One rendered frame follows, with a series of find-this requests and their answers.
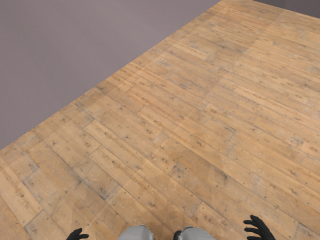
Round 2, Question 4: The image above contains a robot thigh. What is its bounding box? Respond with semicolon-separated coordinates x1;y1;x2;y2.
178;227;216;240
117;225;154;240

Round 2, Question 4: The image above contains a robot left thigh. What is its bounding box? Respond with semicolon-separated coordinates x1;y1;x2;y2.
117;225;154;240

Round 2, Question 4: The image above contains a robot right thigh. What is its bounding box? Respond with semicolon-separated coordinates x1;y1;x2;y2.
178;227;216;240

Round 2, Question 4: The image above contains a right robot hand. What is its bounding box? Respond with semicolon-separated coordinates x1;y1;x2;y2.
243;215;276;240

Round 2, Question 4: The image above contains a left robot hand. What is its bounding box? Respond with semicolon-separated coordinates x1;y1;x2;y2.
66;228;89;240

